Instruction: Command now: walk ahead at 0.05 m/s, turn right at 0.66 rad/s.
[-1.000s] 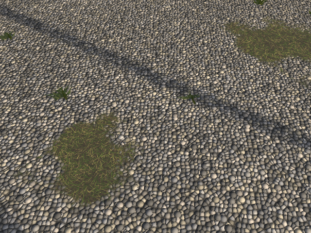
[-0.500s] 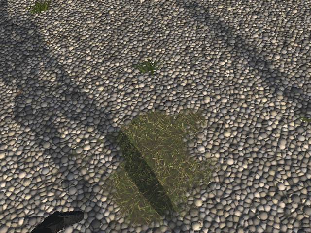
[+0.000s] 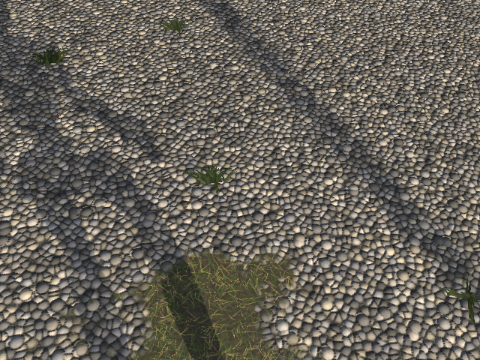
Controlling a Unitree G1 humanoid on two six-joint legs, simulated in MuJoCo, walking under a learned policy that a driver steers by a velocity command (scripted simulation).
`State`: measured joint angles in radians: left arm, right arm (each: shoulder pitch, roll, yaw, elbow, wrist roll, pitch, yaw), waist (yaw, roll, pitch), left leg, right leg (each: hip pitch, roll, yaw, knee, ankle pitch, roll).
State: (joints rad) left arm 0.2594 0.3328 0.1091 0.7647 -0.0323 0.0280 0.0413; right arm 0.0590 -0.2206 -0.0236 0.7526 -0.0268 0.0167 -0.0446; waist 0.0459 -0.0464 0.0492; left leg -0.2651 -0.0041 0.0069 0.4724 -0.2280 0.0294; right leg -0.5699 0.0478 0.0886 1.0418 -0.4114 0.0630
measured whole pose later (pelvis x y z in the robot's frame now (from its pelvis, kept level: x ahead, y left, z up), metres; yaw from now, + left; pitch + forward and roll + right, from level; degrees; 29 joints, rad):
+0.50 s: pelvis +0.05 -0.06 +0.00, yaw -21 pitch +2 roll +1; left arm 0.11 0.28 0.06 0.65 0.01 0.01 0.02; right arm 0.13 -0.33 -0.08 0.79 0.01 0.02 -0.03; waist -0.02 0.03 0.06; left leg -0.55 0.05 -0.01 1.02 -0.35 -0.06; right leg -0.30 0.04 0.03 0.45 -0.19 -0.05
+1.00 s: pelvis +0.20 -0.01 +0.00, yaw +1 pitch +3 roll -3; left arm 0.05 0.30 0.06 0.71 0.05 -0.03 -0.05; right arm 0.55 -0.23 -0.06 0.86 -0.01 -0.05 0.02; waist -0.09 -0.04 -0.02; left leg -0.02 -0.04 -0.12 0.31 -0.33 0.09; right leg -0.63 -0.03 0.01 0.99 -0.21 0.03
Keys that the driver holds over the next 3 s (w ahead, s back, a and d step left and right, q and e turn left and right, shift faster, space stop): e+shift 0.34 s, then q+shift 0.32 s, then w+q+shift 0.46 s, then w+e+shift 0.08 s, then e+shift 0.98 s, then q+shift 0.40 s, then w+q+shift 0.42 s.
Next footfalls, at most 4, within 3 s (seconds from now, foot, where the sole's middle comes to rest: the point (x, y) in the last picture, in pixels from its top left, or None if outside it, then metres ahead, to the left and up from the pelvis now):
0.26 right None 0.08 -0.17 -0.78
0.80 left None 0.12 0.06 -0.78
1.20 right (279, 332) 0.54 -0.10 -0.78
1.60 left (203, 245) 0.80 0.14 -0.78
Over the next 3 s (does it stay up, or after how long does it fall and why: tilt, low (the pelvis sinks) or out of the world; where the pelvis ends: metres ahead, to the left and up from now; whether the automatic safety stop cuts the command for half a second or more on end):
stays up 0.78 -0.03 0.00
